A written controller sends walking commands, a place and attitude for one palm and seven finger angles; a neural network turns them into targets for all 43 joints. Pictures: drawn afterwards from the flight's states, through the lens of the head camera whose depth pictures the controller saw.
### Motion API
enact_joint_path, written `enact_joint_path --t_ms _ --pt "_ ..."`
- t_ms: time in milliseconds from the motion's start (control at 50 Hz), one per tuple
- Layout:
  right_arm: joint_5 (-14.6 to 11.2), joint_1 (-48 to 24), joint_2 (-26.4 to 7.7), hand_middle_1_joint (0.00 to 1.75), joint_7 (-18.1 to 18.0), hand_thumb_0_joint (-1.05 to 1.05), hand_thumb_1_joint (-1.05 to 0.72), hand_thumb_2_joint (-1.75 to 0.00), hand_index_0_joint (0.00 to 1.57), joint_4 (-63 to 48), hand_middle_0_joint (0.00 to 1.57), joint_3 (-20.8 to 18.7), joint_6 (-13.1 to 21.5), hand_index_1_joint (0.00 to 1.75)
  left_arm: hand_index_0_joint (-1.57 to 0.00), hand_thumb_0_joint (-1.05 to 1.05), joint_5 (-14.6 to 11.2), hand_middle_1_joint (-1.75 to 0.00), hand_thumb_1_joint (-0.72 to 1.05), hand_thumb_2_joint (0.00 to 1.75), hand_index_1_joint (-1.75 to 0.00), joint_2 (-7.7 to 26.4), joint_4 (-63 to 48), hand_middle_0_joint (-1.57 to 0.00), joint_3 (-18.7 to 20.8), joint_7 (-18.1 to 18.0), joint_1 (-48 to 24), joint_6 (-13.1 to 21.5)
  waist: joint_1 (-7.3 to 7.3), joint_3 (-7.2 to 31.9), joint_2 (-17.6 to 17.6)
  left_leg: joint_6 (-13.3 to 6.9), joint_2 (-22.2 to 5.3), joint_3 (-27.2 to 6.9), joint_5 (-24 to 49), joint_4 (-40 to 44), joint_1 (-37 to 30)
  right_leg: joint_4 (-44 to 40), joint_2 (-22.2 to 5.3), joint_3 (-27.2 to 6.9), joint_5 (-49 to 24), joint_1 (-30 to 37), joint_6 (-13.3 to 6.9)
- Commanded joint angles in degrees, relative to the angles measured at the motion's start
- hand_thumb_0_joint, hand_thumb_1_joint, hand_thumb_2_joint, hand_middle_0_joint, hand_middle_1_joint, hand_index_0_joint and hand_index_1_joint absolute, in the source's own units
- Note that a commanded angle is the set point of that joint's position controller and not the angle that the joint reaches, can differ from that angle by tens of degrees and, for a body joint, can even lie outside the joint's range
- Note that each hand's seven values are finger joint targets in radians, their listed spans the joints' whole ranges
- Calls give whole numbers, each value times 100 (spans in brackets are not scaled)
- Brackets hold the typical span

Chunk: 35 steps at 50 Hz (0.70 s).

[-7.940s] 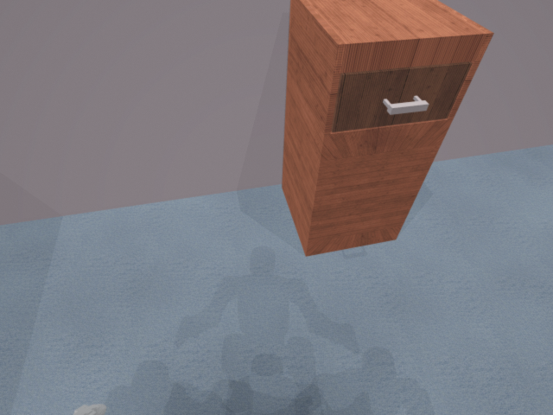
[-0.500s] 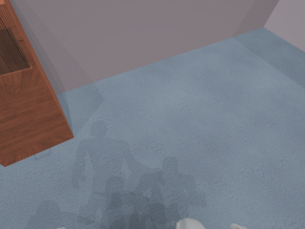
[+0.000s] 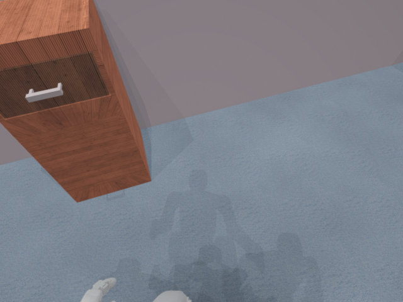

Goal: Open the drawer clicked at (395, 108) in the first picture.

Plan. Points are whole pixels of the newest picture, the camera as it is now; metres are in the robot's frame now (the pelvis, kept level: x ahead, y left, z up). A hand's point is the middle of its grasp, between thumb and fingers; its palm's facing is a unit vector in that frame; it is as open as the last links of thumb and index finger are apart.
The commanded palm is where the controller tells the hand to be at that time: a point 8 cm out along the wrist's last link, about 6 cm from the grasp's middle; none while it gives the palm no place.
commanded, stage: turn to face it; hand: left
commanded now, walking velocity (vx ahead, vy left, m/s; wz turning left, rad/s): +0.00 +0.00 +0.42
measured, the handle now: (45, 91) +0.79 +0.57 -0.02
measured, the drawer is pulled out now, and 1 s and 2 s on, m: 0.00 0.00 0.00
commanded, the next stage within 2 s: take the last steps up to it in 0.32 s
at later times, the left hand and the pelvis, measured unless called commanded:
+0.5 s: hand out of the picture -0.05 +0.26 -0.18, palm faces +0.28 -0.93 -0.25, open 7.4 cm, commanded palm none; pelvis -0.01 +0.05 +0.00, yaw +12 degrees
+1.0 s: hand out of the picture -0.04 +0.19 -0.15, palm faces +0.37 -0.91 -0.19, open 7.4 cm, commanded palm none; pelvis +0.07 +0.05 +0.01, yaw +17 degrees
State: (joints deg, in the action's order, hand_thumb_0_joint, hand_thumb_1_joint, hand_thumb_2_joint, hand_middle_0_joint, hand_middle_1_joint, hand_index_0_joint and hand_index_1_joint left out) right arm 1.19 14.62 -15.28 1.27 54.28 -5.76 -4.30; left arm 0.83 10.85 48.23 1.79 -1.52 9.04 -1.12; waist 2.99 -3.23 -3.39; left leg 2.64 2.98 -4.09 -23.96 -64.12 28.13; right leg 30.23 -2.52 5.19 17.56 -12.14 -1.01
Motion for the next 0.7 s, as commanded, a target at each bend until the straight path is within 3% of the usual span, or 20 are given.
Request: enact_joint_path --t_ms 0,100,160,200,240,260,280,300,320,360,380,420,460,540,580,620,640,660,680 --pt "9 -168 -347 30 23 0 -90 -90 20 -460 20 -50 88 30 -20 0 28 -30 90 90 -30 1020 -317 -20 272 -66 106 196 -208 130 1351 185 -387 182 207 -452 456 -1147 -1530 -715 -2159 324 -533" --pt "-31 -759 -214 30 11 0 -90 -90 20 -546 20 65 99 30 -20 0 84 -30 90 90 -30 1262 5 -20 334 -54 708 162 -489 247 1387 199 -395 548 -192 855 73 -892 -1664 -448 -3022 696 -635" --pt "-74 -922 -160 30 -8 0 -90 -90 20 -559 20 149 164 30 -20 0 104 -30 90 90 -30 1390 164 -20 379 -42 900 132 -599 418 1661 106 -327 778 -314 1778 -391 -636 -1712 -364 -3523 851 -646" --pt "-88 -797 -163 30 -35 0 -90 -90 20 -513 20 175 204 30 -20 0 102 -30 90 90 -30 1437 248 -20 398 -39 868 113 -521 504 1711 39 -265 895 -104 2407 -789 -429 -1714 -286 -3632 790 -560" --pt "-78 -450 -267 30 -50 0 -90 -90 20 -395 20 171 267 30 -20 0 50 -30 90 90 -30 1377 310 -20 384 -32 728 78 -279 623 1477 -43 -281 941 908 3659 -1713 51 -1542 4 -3063 380 -205" --pt "-47 -211 -567 30 -52 0 -90 -90 20 -333 20 111 336 30 -20 0 -9 -30 90 90 -30 1226 276 -20 360 -18 767 51 -129 855 689 -189 -701 602 1892 4241 -2625 783 -1339 252 -2329 -245 74" --pt "-1 14 -1172 30 -70 0 -90 -90 20 -346 20 -23 380 30 -20 0 -45 -30 90 90 -30 841 115 -20 294 20 891 21 -53 1030 -1085 -848 -2213 -1240 4046 4259 -3442 1926 -600 525 599 -1673 508" --pt "-30 230 -1383 30 -96 0 -90 -90 20 -280 20 -50 313 30 -20 0 5 -30 90 90 -30 755 6 -20 200 -8 624 -16 69 940 -1126 -1405 -2753 -1345 4693 4312 -2901 2663 -458 123 2093 -1663 496" --pt "-7 132 -1220 30 -184 0 -90 -90 20 -222 20 -12 344 30 -20 0 -4 -30 90 90 -30 745 89 -20 209 -54 412 -92 84 828 -1265 -1416 -2515 -1326 4264 4430 -2510 3054 -449 -287 1923 -1671 496" --pt "8 -494 -875 30 -244 0 -90 -90 20 -329 20 103 325 30 -20 0 -11 -30 90 90 -30 834 281 -20 245 14 311 -101 -141 191 -812 -1323 -2068 -923 3446 4542 -1823 3337 -501 -418 1222 -1697 491" --pt "3 -641 -758 30 -248 0 -90 -90 20 -369 20 155 353 30 -20 0 4 -30 90 90 -30 788 380 -20 243 49 485 -88 -267 190 -633 -1208 -1846 -669 3574 4522 -1871 3306 -450 -351 941 -1634 507" --pt "-21 -624 -674 30 -255 0 -90 -90 20 -322 20 186 407 30 -20 0 1 -30 90 90 -30 695 529 -20 215 70 719 -82 -314 356 -588 -1144 -1649 -397 3575 4562 -2077 3109 -384 -275 721 -1467 541" --pt "-15 -412 -647 30 -241 0 -90 -90 20 -250 20 177 428 30 -20 0 24 -30 90 90 -30 657 545 -20 197 104 710 -63 -241 433 -596 -1195 -1622 -489 2634 4731 -2210 2837 -308 -166 745 -1450 545" --pt "13 29 -614 30 -223 0 -90 -90 20 -69 20 142 470 30 -20 0 58 -30 90 90 -30 559 423 -20 155 176 313 39 -59 143 -505 -1354 -1700 -987 1000 5009 -2257 2004 -241 -70 937 -1560 474" --pt "30 62 -589 30 -221 0 -90 -90 20 -17 20 140 489 30 -20 0 61 -30 90 90 -30 437 391 -20 127 199 276 84 -87 -4 -593 -1355 -1663 -1060 522 5071 -1995 1500 -190 5 933 -1287 430" --pt "36 44 -510 30 -219 0 -90 -90 20 17 20 134 502 30 -20 0 64 -30 90 90 -30 333 443 -20 121 209 482 138 -200 -42 -561 -1294 -1553 -1035 257 5000 -1658 924 -58 98 752 -776 380" --pt "26 -14 -477 30 -214 0 -90 -90 20 42 20 138 503 30 -20 0 68 -30 90 90 -30 341 534 -20 137 213 718 173 -342 -51 -498 -1215 -1473 -950 33 4838 -1348 505 12 148 521 -274 374" --pt "11 -46 -411 30 -219 0 -90 -90 20 50 20 160 505 30 -20 0 75 -30 90 90 -30 327 672 -20 149 209 1047 216 -499 11 -265 -1082 -1275 -821 -206 4500 -956 -101 51 180 116 421 349" --pt "-15 -81 -263 30 -213 0 -90 -90 20 67 20 178 530 30 -20 0 97 -30 90 90 -30 464 822 -20 191 180 1458 272 -702 -16 145 -843 -913 -514 -531 3839 -358 -618 -164 -76 53 1161 287"
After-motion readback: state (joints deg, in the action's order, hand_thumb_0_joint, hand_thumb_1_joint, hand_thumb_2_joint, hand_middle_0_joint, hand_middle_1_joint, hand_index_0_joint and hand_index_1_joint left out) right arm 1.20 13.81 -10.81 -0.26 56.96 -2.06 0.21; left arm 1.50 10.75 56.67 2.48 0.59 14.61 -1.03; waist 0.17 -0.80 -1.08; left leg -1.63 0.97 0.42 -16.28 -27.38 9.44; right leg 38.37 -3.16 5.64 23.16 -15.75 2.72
